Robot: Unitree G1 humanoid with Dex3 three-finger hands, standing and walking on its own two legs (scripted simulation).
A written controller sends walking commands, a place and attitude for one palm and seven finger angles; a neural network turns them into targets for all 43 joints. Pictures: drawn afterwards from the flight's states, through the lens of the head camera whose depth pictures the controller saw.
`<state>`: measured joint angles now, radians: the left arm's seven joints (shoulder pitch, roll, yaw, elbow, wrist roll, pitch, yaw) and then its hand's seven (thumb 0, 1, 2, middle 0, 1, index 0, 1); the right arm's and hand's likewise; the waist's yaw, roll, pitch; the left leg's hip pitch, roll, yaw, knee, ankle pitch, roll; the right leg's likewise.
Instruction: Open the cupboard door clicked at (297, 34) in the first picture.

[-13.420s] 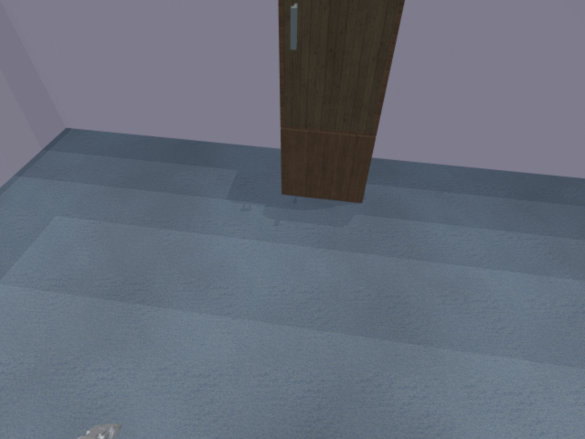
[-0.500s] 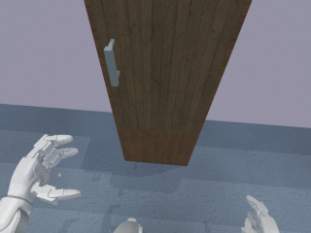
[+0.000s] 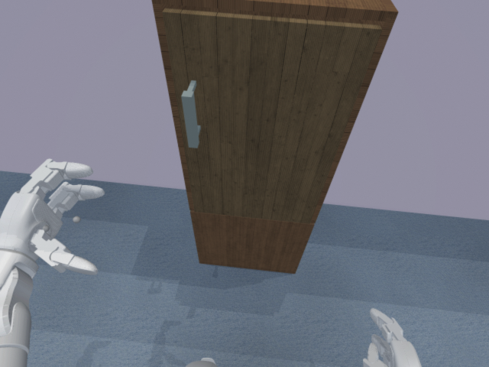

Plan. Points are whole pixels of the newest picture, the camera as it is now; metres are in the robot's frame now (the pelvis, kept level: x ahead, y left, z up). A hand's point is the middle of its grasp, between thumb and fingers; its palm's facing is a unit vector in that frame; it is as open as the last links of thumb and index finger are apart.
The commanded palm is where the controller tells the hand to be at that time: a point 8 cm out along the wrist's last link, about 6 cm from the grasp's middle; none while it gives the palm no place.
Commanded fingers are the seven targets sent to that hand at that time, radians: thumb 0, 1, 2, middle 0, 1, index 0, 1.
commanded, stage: raise the hand with hooked fingers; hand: left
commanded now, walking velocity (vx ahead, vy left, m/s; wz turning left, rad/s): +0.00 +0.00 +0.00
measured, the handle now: (193, 115) +0.58 +0.16 +0.09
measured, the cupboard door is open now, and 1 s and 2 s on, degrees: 0 0 0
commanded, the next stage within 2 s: move the hooked fingers beside the handle in 0.52 s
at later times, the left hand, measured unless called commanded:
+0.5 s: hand (79, 216) +0.29 +0.27 +0.11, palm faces -0.01 -1.00 -0.04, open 14.0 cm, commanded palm +0.26 +0.32 +0.11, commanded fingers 0.00 -0.50 0.30 -0.30 -1.20 -0.30 -1.20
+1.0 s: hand (107, 182) +0.36 +0.25 +0.11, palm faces -0.04 -1.00 -0.01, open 14.0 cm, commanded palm +0.33 +0.31 +0.11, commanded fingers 0.00 -0.50 0.30 -0.30 -1.20 -0.30 -1.20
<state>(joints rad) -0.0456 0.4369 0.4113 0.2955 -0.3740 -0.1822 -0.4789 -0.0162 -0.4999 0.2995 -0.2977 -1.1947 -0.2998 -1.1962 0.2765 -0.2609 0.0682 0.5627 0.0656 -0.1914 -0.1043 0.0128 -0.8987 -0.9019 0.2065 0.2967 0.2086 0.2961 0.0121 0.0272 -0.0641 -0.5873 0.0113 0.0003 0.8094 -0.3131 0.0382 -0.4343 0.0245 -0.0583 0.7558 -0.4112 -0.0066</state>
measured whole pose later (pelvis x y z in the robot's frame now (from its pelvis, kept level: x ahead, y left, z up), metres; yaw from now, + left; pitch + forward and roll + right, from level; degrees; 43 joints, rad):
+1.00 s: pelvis +0.00 -0.02 +0.00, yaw -1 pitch +7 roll -2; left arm -0.35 0.50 0.41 0.65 -0.33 -0.18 -0.53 -0.02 -0.51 0.30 -0.30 -1.20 -0.30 -1.20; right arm 0.29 -0.29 0.05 0.60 0.07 -0.15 -0.10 0.01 -0.90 -0.90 0.21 0.30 0.21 0.30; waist -0.02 0.03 -0.06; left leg -0.62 0.03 0.00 0.79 -0.31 0.02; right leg -0.48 0.04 -0.06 0.76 -0.41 -0.03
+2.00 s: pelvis +0.01 -0.01 -0.01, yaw -3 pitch +16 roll -3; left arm -0.88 0.61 0.42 1.18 -0.14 -0.30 -0.38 -0.02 -0.51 0.30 -0.30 -1.20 -0.30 -1.20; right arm 0.40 -0.29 0.03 0.65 0.04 0.02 -0.06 0.01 -0.90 -0.90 0.21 0.30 0.21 0.30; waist -0.15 0.02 -0.09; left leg -0.81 0.04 0.02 0.89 -0.35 0.03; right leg -0.68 0.05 -0.03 0.85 -0.44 -0.02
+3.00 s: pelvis +0.02 +0.00 -0.02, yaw -3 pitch +18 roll -4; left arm -0.95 0.63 0.42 1.23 -0.11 -0.31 -0.34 -0.02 -0.51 0.30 -0.30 -1.20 -0.30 -1.20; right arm 0.40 -0.28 0.04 0.62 0.02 0.07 -0.03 0.00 -0.90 -0.90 0.21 0.30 0.21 0.30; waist -0.17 0.02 -0.10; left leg -0.89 0.05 0.01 0.94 -0.38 0.04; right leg -0.74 0.06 -0.04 0.87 -0.45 -0.01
